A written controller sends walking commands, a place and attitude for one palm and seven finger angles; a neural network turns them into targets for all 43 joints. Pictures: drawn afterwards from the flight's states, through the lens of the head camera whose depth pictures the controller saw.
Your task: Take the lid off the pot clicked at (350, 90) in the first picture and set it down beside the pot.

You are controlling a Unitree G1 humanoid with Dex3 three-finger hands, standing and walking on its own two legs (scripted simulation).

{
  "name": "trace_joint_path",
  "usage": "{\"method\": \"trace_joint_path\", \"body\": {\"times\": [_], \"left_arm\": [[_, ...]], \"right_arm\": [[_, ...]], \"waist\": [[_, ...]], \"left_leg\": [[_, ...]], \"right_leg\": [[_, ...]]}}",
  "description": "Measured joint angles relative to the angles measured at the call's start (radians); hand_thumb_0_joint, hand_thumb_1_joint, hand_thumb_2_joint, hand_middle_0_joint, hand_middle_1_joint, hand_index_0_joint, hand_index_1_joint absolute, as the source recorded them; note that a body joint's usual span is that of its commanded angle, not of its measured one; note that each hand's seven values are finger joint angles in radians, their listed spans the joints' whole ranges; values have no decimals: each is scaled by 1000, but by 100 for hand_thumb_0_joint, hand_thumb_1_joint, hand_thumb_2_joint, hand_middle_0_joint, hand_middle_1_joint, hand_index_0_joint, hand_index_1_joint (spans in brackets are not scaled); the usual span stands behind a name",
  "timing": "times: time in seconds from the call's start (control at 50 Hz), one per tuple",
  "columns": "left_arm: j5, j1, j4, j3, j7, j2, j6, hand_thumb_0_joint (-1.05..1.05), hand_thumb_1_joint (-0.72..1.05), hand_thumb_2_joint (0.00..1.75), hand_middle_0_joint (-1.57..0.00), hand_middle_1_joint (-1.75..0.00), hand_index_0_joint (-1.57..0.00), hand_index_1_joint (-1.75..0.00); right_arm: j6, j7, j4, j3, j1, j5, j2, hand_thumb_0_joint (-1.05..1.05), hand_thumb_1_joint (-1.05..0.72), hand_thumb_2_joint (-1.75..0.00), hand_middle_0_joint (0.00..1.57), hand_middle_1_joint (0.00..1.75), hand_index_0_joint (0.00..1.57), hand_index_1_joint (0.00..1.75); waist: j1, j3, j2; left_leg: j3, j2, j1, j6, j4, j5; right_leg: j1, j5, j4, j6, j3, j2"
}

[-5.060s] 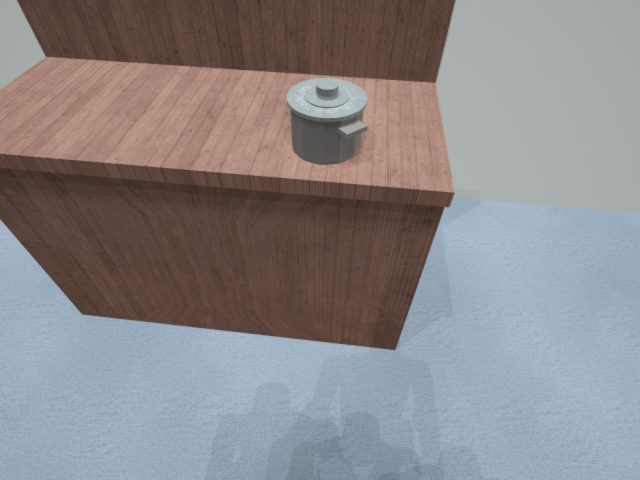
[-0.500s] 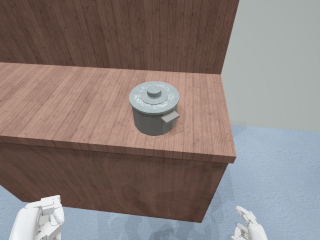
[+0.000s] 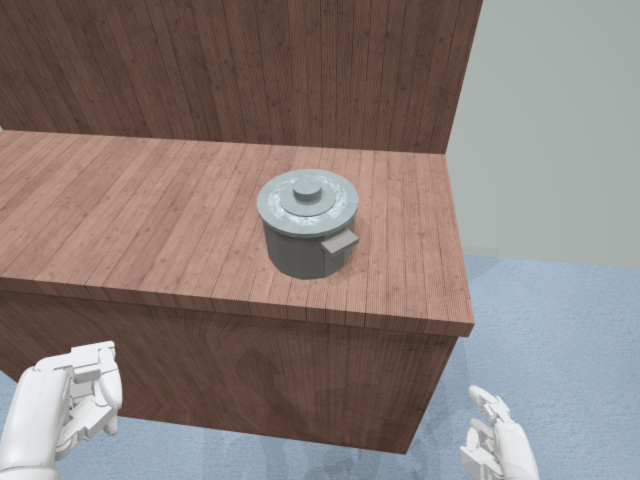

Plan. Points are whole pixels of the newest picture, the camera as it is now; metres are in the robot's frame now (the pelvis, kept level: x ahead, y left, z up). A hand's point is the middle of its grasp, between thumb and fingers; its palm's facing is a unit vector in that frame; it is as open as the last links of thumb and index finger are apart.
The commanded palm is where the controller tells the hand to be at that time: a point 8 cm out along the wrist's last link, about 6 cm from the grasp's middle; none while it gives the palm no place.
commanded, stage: raise the hand higher, near the body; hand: left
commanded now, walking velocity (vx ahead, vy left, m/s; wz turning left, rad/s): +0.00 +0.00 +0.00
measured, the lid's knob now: (307, 189) +0.50 +0.09 +0.11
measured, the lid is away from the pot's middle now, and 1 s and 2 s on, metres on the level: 0.00 0.00 0.00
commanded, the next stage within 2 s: reach forward and open the fingers in 0.10 s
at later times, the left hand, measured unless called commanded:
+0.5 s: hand (90, 375) +0.18 +0.26 +0.11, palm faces -0.07 -0.07 -0.99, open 2.9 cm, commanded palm +0.16 +0.25 +0.17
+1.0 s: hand (84, 325) +0.21 +0.27 +0.14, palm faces -0.11 -0.03 -0.99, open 7.8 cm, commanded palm +0.19 +0.26 +0.21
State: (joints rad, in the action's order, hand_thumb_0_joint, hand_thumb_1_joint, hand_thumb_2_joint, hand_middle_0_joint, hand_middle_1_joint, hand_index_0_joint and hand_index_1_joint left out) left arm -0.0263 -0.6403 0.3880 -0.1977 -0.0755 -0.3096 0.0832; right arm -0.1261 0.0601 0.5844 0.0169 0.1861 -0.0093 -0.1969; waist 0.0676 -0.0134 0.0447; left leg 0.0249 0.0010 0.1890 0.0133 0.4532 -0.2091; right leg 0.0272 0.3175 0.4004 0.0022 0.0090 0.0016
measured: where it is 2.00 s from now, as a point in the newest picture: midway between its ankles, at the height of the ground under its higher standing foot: outside the picture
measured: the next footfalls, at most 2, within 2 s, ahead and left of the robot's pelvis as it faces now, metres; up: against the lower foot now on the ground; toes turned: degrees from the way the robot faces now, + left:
none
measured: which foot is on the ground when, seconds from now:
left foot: down 0.00-1.00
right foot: down 0.00-1.00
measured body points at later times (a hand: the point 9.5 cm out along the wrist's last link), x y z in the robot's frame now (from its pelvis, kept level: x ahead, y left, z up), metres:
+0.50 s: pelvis -0.01 -0.01 -0.01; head -0.01 -0.06 +0.44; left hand +0.17 +0.26 +0.17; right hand +0.21 -0.23 -0.10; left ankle +0.03 +0.11 -0.74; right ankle -0.06 -0.12 -0.74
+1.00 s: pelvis -0.05 +0.01 +0.00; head -0.05 -0.03 +0.45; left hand +0.21 +0.27 +0.20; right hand +0.17 -0.20 -0.10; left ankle +0.03 +0.11 -0.74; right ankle -0.06 -0.12 -0.74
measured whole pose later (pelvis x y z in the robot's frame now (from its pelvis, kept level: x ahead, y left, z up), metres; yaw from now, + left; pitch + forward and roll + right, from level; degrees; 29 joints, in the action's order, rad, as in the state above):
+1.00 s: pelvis -0.05 +0.01 +0.00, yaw +2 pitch -3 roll -1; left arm 0.72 -0.01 0.20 -0.07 0.30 -0.69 -0.01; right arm 0.10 -0.02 0.58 0.01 0.11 -0.05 -0.28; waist 0.06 -0.04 0.13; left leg 0.00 -0.02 0.28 0.03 0.45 -0.12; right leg 0.13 0.27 0.45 -0.01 0.04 -0.02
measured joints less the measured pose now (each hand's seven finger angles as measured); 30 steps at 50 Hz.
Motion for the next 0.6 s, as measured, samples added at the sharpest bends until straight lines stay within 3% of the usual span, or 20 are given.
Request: {"method": "trace_joint_path", "body": {"times": [0.22,0.32,0.36,0.4,0.46,0.6], "left_arm": [[-11,47,34,-36,-4,-13,16,1,89,90,-130,-150,-130,-150],[439,81,94,10,-40,-142,-103,1,87,91,-129,-147,-129,-147],[570,80,100,25,-25,-198,-145,1,84,93,-128,-143,-128,-143],[664,93,92,42,6,-253,-175,1,79,95,-126,-139,-126,-139],[735,136,52,60,76,-311,-190,0,72,100,-124,-131,-124,-131],[734,280,-33,92,268,-365,-154,0,52,112,-117,-108,-117,-109]], "right_arm": [[17,3,17,-1,10,-1,-5,1,-91,-90,20,30,21,30],[124,-33,-24,0,-6,8,-47,1,-91,-90,20,30,20,30],[177,-48,-33,-3,-30,1,-65,1,-91,-90,20,30,20,30],[214,-54,-39,-8,-49,-7,-81,1,-91,-90,20,30,20,30],[243,-53,-36,-18,-71,-25,-98,1,-91,-90,20,30,20,30],[237,-43,-33,-20,-90,-42,-106,1,-91,-90,20,30,20,30]], "waist": [[-3,-5,11],[5,30,26],[2,36,40],[1,40,57],[-1,44,81],[-4,39,104]], "left_leg": [[-1,8,-9,-9,-8,0],[0,12,80,-11,48,-13],[2,15,106,-11,67,-18],[0,14,125,-10,79,-19],[-9,9,131,-7,82,-14],[-32,-6,113,-2,57,13]], "right_leg": [[-7,0,-6,9,0,8],[94,28,75,14,-1,11],[124,35,100,14,-3,13],[141,38,115,13,-1,13],[144,38,119,11,9,9],[119,22,97,5,34,-2]]}}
